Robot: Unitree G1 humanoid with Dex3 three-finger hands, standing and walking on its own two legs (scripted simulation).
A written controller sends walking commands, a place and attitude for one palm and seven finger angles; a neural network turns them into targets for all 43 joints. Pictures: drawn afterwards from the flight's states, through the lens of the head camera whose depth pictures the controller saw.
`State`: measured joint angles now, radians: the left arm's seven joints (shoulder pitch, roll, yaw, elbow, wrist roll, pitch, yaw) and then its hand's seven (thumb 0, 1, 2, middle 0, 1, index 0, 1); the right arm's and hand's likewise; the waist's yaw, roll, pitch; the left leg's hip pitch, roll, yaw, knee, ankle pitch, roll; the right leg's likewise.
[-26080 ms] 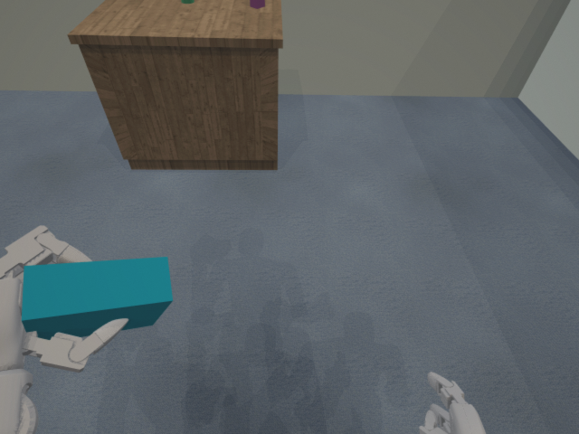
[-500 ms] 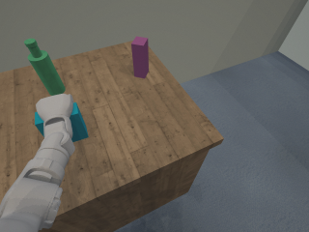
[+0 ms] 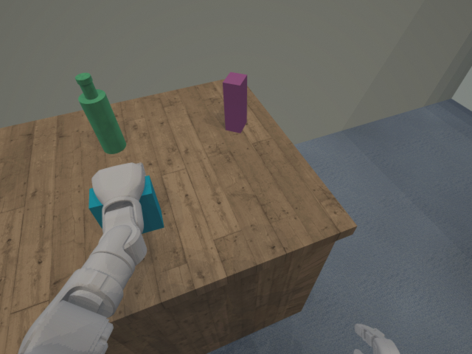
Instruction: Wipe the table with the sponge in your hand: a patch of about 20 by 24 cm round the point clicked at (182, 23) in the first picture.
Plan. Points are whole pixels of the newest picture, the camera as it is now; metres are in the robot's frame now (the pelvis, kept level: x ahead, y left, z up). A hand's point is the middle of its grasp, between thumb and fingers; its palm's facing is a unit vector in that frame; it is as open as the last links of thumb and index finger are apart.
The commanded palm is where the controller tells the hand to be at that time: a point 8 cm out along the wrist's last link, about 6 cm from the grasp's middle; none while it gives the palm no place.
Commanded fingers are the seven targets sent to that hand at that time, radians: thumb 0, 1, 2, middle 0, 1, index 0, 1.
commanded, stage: wipe back along the middle lane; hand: left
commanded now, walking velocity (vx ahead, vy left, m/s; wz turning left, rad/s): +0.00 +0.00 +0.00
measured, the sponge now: (132, 215) +0.37 +0.25 -0.01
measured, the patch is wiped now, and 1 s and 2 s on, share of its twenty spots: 0.50 0.75 0.85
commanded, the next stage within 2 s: slide across to the third lane in 0.74 s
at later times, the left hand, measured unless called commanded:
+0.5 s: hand (136, 221) +0.33 +0.22 +0.03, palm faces -0.02 -0.04 -1.00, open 9.1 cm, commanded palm +0.28 +0.20 +0.06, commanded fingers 0.00 0.10 1.30 -1.20 -1.60 -1.20 -1.60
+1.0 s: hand (142, 244) +0.29 +0.19 +0.03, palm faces -0.02 -0.05 -1.00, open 9.1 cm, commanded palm +0.26 +0.17 +0.07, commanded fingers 0.00 0.10 1.30 -1.20 -1.60 -1.20 -1.60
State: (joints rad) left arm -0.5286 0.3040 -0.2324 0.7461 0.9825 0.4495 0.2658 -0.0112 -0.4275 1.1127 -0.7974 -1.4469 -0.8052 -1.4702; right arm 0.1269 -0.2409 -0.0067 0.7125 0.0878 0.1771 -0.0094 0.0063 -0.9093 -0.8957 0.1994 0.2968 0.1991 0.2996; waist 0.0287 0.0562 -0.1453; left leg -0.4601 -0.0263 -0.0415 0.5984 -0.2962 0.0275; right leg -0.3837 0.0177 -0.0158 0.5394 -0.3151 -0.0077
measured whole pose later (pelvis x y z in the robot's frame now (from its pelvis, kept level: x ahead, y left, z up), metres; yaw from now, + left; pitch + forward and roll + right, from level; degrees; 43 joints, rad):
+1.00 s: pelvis -0.02 -0.03 +0.00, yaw +0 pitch +3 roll +0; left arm -0.21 0.26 -0.33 0.36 0.99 0.56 0.21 0.01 -0.42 1.10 -0.79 -1.45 -0.80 -1.47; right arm 0.04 -0.25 0.01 0.66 0.10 0.18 -0.01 0.01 -0.91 -0.90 0.20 0.30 0.20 0.30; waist 0.07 0.07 -0.12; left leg -0.36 -0.01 -0.04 0.59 -0.28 0.00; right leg -0.31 0.03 -0.02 0.59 -0.33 -0.04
